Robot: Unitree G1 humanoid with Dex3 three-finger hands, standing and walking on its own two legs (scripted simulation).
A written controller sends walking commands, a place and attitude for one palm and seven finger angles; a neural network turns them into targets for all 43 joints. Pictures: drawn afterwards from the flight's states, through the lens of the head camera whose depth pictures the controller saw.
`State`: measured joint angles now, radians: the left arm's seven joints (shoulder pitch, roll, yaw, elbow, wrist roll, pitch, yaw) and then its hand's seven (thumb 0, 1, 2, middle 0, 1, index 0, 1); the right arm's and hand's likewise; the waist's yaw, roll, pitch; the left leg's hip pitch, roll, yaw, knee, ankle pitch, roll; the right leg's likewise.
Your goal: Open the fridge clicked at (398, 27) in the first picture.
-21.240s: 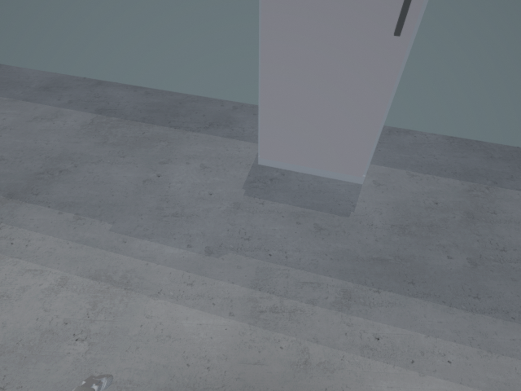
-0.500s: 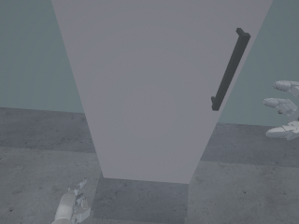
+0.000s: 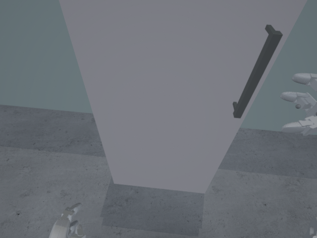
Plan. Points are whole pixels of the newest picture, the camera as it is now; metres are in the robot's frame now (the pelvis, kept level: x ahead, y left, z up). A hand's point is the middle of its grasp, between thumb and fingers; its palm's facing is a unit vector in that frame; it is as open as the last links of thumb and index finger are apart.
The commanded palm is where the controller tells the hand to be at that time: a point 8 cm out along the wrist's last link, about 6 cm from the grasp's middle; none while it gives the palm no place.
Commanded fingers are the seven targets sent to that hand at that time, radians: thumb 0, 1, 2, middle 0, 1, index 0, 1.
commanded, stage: move the hooked fingers beside the handle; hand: right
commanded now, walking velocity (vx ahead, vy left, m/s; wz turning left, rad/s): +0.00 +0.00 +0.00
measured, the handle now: (251, 77) +0.50 -0.21 +0.18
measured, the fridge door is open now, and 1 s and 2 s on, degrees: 0 0 0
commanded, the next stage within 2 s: feel for the door with the fingertips in 1.38 s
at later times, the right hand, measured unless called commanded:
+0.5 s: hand (285, 94) +0.43 -0.28 +0.19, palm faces +0.08 +1.00 +0.01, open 14.0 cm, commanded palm +0.40 -0.32 +0.19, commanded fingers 0.00 0.50 -0.30 0.30 1.20 0.30 1.20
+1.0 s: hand (284, 92) +0.43 -0.27 +0.19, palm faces +0.09 +1.00 +0.00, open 14.0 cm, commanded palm +0.40 -0.32 +0.19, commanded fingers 0.00 0.50 -0.30 0.30 1.20 0.30 1.20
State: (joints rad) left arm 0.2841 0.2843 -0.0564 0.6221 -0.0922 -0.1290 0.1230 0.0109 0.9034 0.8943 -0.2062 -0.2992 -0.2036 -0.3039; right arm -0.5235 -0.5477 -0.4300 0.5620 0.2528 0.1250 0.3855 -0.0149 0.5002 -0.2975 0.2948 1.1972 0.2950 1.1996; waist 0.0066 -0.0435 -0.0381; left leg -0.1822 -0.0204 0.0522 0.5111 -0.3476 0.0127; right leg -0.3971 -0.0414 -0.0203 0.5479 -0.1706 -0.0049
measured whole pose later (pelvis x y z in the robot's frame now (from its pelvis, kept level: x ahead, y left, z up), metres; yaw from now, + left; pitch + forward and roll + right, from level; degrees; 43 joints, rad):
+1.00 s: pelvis +0.01 +0.00 +0.00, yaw +1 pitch +4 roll +2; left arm 0.36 0.29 -0.03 0.64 -0.09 -0.04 0.11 0.01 0.90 0.89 -0.21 -0.30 -0.20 -0.30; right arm -0.72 -0.60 -0.43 0.85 0.20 0.01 0.37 -0.01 0.50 -0.30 0.29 1.20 0.29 1.20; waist 0.05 -0.03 -0.06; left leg -0.26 -0.03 0.04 0.56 -0.37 0.01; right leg -0.48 -0.05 -0.03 0.61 -0.20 -0.01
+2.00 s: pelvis +0.00 +0.00 +0.00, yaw +1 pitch +3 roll +1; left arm 0.29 0.27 -0.05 0.63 -0.08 -0.05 0.10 0.01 0.90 0.89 -0.21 -0.30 -0.20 -0.30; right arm -0.72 -0.48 -0.34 0.75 0.19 0.09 0.24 -0.01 0.50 -0.30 0.30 1.20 0.30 1.20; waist 0.04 -0.04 -0.05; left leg -0.24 -0.02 0.04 0.56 -0.37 0.01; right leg -0.45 -0.05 -0.03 0.59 -0.19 -0.01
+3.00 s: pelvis +0.00 -0.01 -0.01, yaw +0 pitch +3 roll +2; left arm 0.31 0.28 -0.03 0.64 -0.09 -0.05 0.10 0.01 0.90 0.89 -0.21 -0.30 -0.20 -0.30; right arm -0.75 -0.48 -0.32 0.78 0.21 0.05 0.27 -0.01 0.50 -0.30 0.29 1.20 0.29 1.20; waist 0.03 -0.03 -0.05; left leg -0.25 -0.02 0.04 0.56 -0.36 0.00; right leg -0.47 -0.04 -0.02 0.61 -0.20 -0.02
